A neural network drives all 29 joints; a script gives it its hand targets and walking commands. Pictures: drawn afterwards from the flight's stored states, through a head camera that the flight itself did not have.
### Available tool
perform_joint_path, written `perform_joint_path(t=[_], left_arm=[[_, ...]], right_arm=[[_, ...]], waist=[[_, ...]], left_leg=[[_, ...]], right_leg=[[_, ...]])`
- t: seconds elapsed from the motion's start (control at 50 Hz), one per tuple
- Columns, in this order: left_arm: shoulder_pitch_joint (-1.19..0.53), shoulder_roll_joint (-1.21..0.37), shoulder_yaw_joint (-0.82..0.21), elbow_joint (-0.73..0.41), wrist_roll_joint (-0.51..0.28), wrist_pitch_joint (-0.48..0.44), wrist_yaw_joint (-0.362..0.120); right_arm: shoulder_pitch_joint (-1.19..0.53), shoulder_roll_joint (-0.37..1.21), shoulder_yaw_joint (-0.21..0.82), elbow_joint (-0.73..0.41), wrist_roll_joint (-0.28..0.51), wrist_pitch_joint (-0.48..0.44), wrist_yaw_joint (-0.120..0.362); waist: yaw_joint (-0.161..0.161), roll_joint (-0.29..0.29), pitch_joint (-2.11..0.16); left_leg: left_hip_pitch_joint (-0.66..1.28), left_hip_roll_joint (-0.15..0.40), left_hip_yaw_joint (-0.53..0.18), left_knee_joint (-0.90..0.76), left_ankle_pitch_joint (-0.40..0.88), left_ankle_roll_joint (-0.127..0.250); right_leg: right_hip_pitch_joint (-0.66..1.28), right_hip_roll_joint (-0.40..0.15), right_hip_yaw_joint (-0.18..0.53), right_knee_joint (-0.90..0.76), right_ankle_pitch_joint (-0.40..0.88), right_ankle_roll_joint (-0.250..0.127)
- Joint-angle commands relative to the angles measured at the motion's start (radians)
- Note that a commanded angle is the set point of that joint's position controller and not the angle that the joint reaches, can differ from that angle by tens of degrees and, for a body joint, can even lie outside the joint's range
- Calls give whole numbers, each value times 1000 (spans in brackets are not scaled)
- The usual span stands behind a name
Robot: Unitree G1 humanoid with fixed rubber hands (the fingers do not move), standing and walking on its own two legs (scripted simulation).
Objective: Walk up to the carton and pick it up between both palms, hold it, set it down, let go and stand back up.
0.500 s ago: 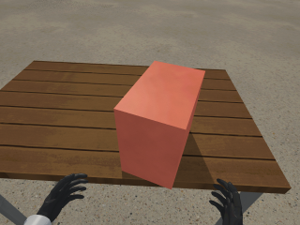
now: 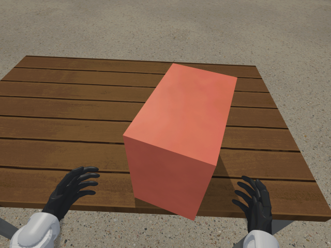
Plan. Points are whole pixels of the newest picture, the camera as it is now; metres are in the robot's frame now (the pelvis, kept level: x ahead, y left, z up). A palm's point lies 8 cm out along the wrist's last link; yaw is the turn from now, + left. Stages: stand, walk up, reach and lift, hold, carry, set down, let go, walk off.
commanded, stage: reach and lift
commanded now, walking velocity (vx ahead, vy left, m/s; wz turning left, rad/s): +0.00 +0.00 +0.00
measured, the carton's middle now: (183, 140) +0.39 -0.02 +0.05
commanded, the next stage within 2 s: none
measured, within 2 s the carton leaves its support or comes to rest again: neither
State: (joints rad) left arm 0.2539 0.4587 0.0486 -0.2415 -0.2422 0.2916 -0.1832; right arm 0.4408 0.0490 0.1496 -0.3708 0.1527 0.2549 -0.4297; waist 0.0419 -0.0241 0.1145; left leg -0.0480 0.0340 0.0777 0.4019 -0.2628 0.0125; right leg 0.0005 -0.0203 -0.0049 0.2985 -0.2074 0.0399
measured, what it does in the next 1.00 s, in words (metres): stands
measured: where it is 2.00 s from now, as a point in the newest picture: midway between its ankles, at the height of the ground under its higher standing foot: outside the picture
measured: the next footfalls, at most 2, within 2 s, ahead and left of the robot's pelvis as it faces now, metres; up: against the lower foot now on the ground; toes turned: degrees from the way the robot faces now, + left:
none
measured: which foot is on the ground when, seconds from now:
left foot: down 0.00-1.00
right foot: down 0.00-1.00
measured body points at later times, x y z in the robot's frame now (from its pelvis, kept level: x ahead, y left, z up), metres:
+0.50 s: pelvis +0.00 +0.01 +0.00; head +0.01 +0.05 +0.45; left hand +0.30 +0.22 +0.12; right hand +0.24 -0.17 +0.12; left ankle -0.02 +0.10 -0.75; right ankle -0.02 -0.15 -0.75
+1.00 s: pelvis -0.04 +0.00 +0.00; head -0.04 +0.02 +0.45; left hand +0.36 +0.20 +0.17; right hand +0.29 -0.18 +0.16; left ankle -0.02 +0.10 -0.75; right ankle -0.02 -0.15 -0.75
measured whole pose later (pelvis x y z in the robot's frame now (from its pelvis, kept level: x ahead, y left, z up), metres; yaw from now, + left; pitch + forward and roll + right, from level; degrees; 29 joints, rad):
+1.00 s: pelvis -0.04 +0.00 +0.00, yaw -1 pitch -4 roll -1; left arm -0.60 0.53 0.04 0.23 -0.29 0.70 -0.15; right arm -0.41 -0.02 -0.04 -0.05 0.33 0.63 -0.48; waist -0.09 -0.05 0.06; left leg -0.13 0.03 0.08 0.38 -0.18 0.02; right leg -0.11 -0.02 0.02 0.31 -0.14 0.04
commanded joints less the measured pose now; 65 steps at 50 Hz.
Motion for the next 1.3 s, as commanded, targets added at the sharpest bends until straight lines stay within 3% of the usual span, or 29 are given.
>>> perform_joint_path(t=[0.0,0.18,0.3,0.42,0.54,0.66,0.78,1.02,1.24,1.28], left_arm=[[-94,132,88,-204,6,-32,7],[-148,88,99,-292,21,77,18],[-283,70,117,-311,19,197,21],[-476,79,134,-268,17,304,20],[-695,115,132,-147,3,369,19],[-914,165,109,33,-17,389,29],[-1083,213,83,204,-39,371,35],[-1305,267,68,356,-51,375,35],[-1461,269,64,411,-34,406,48],[-1466,251,53,427,-1,403,31]], right_arm=[[-26,-33,-6,-198,-3,-60,18],[-75,-125,-65,-243,40,-29,45],[-201,-174,-108,-251,97,60,42],[-386,-197,-143,-221,146,173,26],[-607,-190,-171,-146,164,262,10],[-833,-168,-191,-41,155,314,3],[-1016,-145,-199,65,156,332,-16],[-1260,-142,-200,205,195,338,-62],[-1419,-184,-211,309,242,332,-74],[-1405,-204,-231,337,234,328,-69]], waist=[[-16,118,-174],[-29,124,-224],[-46,123,-228],[-71,118,-234],[-91,121,-242],[-105,106,-276],[-118,82,-332],[-157,76,-439],[-198,132,-509],[-205,174,-489]], left_leg=[[69,30,-47,-34,398,-51],[157,13,-53,1,657,-81],[171,8,-47,0,686,-93],[138,6,-36,-22,569,-85],[59,7,-20,-68,338,-57],[-48,5,-8,-127,88,-4],[-76,-4,0,-136,18,27],[-37,-25,11,-89,125,10],[27,-30,6,-37,268,-37],[46,-14,-8,-36,308,-44]], right_leg=[[7,-22,19,-22,410,-36],[25,19,13,-50,512,-51],[35,32,12,-60,503,-57],[37,33,16,-53,445,-58],[19,30,21,-42,305,-60],[9,28,19,-22,166,-65],[7,29,9,-6,137,-61],[48,33,-2,18,324,-40],[35,50,-20,16,433,-34],[42,58,-31,8,441,-38]])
